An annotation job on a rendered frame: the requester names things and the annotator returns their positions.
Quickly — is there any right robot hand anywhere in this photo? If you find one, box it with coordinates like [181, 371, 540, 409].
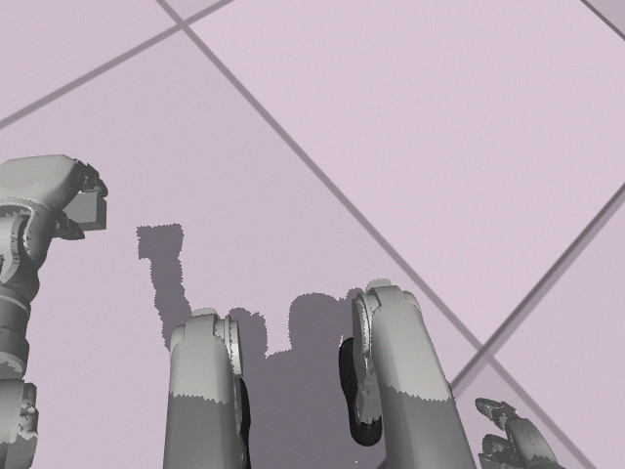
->
[475, 398, 560, 469]

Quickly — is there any left robot hand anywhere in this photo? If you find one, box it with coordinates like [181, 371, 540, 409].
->
[0, 154, 108, 240]

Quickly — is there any right robot foot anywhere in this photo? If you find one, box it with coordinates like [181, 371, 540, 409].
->
[339, 337, 382, 447]

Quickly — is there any left robot arm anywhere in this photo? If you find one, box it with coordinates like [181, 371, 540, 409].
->
[0, 198, 57, 469]

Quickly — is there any small box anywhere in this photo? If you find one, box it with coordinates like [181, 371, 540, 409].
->
[63, 192, 106, 232]

